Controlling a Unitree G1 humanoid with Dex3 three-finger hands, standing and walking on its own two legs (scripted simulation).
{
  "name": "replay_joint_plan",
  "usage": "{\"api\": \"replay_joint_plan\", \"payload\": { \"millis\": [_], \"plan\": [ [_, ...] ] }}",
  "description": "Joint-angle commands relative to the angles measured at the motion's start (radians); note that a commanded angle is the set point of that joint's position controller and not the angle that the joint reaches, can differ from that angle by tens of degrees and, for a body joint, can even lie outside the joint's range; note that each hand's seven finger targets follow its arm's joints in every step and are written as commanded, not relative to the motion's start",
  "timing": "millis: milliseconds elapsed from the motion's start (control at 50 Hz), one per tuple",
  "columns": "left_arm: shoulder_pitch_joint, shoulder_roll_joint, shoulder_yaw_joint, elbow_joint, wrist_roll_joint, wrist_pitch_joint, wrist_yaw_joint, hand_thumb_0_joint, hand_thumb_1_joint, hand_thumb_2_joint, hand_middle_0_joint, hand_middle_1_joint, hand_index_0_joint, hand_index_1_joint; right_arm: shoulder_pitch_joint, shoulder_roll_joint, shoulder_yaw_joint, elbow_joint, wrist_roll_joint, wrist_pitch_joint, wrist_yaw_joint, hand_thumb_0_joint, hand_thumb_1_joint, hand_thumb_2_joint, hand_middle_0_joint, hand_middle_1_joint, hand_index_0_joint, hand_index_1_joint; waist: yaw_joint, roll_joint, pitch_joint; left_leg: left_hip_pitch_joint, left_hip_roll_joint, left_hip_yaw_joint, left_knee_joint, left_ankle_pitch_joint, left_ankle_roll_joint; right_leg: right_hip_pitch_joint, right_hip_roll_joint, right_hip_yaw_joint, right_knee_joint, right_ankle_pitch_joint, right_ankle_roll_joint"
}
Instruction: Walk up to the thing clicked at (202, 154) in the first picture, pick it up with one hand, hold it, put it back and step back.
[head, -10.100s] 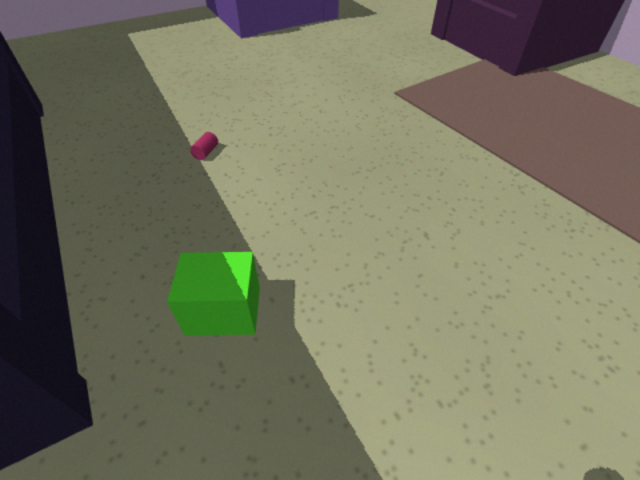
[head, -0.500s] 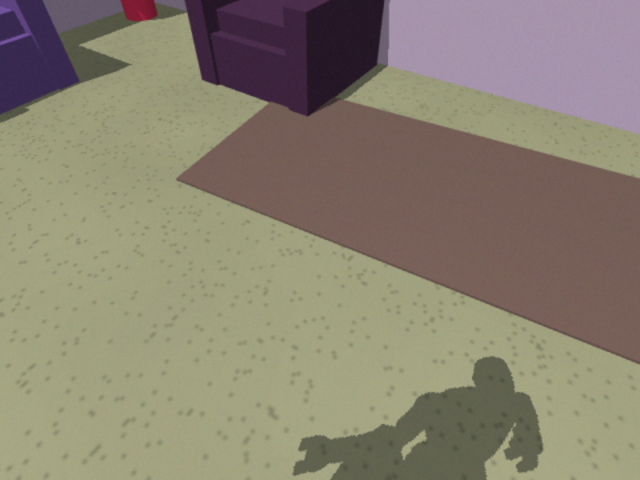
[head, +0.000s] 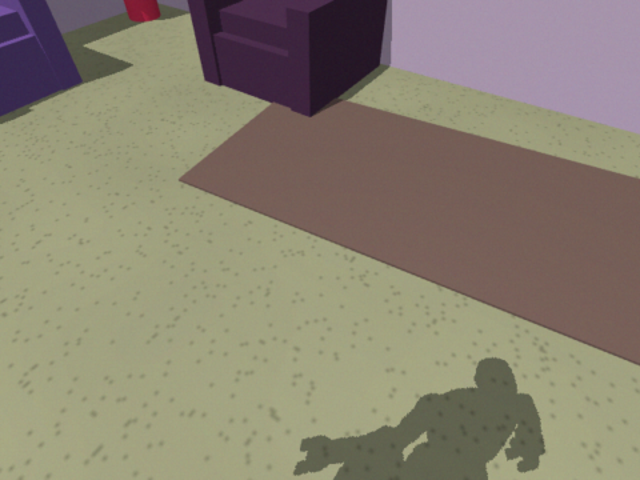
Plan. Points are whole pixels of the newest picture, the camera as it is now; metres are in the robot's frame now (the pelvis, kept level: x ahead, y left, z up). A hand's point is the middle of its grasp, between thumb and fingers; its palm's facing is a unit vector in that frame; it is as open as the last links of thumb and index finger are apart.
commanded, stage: stand
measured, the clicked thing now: out of the picture +0.51 +1.39 -0.74
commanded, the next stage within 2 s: walk up in 0.88 s
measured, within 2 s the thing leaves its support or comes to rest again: neither
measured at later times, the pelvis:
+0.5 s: pelvis +0.00 +0.00 +0.00, yaw +0 degrees
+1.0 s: pelvis +0.01 +0.00 -0.01, yaw -1 degrees
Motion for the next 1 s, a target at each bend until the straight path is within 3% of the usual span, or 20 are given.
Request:
{"api": "replay_joint_plan", "payload": {
  "millis": [0,440,560,840,860,880,900,940,960,980],
  "plan": [
    [-0.03,0.212,0.042,-0.055,-0.005,-0.022,0.017,0.0,0.9,0.9,-0.2,-0.3,-0.2,-0.3,-0.042,-0.213,-0.041,-0.061,0.003,-0.025,-0.019,0.0,-0.9,-0.9,0.2,0.3,0.2,0.3,-0.004,-0.002,-0.082,0.062,0.113,-0.096,-0.04,0.172,0.024,-0.037,-0.107,0.076,-0.055,0.15,-0.04],
    [-0.027,0.218,0.046,-0.062,-0.003,-0.023,0.021,0.0,0.9,0.9,-0.2,-0.3,-0.2,-0.3,-0.036,-0.209,-0.041,-0.071,0.004,-0.023,-0.02,0.0,-0.9,-0.9,0.2,0.3,0.2,0.3,-0.004,-0.013,-0.093,0.077,0.118,-0.093,-0.026,0.216,0.03,-0.022,-0.109,0.071,-0.049,0.187,-0.039],
    [-0.024,0.211,0.043,-0.062,-0.003,-0.02,0.019,0.0,0.9,0.9,-0.2,-0.3,-0.2,-0.3,-0.035,-0.214,-0.041,-0.071,0.002,-0.022,-0.019,0.0,-0.9,-0.9,0.2,0.3,0.2,0.3,-0.005,0.009,-0.069,0.046,0.112,-0.092,-0.04,0.139,0.029,-0.026,-0.108,0.077,-0.068,0.131,-0.041],
    [-0.021,0.215,0.043,-0.063,-0.002,-0.02,0.018,0.0,0.9,0.9,-0.2,-0.3,-0.2,-0.3,-0.023,-0.211,-0.041,-0.069,0.001,-0.025,-0.019,0.0,-0.9,-0.9,0.2,0.3,0.2,0.3,-0.005,0.003,-0.071,0.04,0.109,-0.097,-0.042,0.144,0.03,-0.025,-0.107,0.072,-0.06,0.126,-0.042],
    [0.028,0.305,0.1,-0.119,0.012,-0.034,-0.01,0.0,0.9,0.9,-0.2,-0.3,-0.2,-0.3,0.052,-0.292,-0.104,-0.12,-0.014,-0.037,0.006,0.0,-0.9,-0.9,0.2,0.3,0.2,0.3,-0.003,-0.009,-0.158,0.058,0.066,-0.104,0.018,-0.392,0.093,-0.024,-0.039,0.049,0.041,-0.338,-0.083],
    [0.011,0.294,0.101,-0.121,0.022,-0.035,-0.02,0.0,0.9,0.9,-0.2,-0.3,-0.2,-0.3,0.053,-0.304,-0.117,-0.116,-0.024,-0.036,0.015,0.0,-0.9,-0.9,0.2,0.3,0.2,0.3,-0.007,0.02,-0.072,-0.008,0.096,-0.151,0.011,-0.534,0.11,-0.142,-0.048,0.065,0.096,-0.453,-0.097],
    [-0.002,0.277,0.105,-0.139,0.024,-0.035,-0.027,0.0,0.9,0.9,-0.2,-0.3,-0.2,-0.3,0.04,-0.307,-0.124,-0.136,-0.023,-0.034,0.02,0.0,-0.9,-0.9,0.2,0.3,0.2,0.3,-0.01,0.045,0.001,-0.05,0.125,-0.201,-0.012,-0.583,0.128,-0.235,-0.043,0.065,0.141,-0.465,-0.098],
    [-0.023,0.233,0.1,-0.173,0.026,-0.04,-0.037,0.0,0.9,0.9,-0.2,-0.3,-0.2,-0.3,0.078,-0.312,-0.139,-0.154,-0.024,-0.039,0.027,0.0,-0.9,-0.9,0.2,0.3,0.2,0.3,-0.02,0.096,0.07,-0.046,0.208,-0.302,-0.063,-0.554,0.179,-0.334,-0.018,0.028,0.25,-0.308,-0.091],
    [0.003,0.226,0.101,-0.179,0.026,-0.041,-0.039,0.0,0.9,0.9,-0.2,-0.3,-0.2,-0.3,0.065,-0.332,-0.151,-0.172,-0.023,-0.043,0.028,0.0,-0.9,-0.9,0.2,0.3,0.2,0.3,-0.01,0.143,0.055,-0.003,0.263,-0.347,-0.093,-0.516,0.218,-0.353,-0.012,0.001,0.312,-0.21,-0.084],
    [0.03,0.229,0.106,-0.18,0.021,-0.044,-0.041,0.0,0.9,0.9,-0.2,-0.3,-0.2,-0.3,0.061,-0.341,-0.159,-0.189,-0.027,-0.043,0.032,0.0,-0.9,-0.9,0.2,0.3,0.2,0.3,-0.005,0.146,0.019,0.004,0.285,-0.366,-0.112,-0.51,0.241,-0.32,-0.02,0.016,0.289,-0.238,-0.08]
  ]
}}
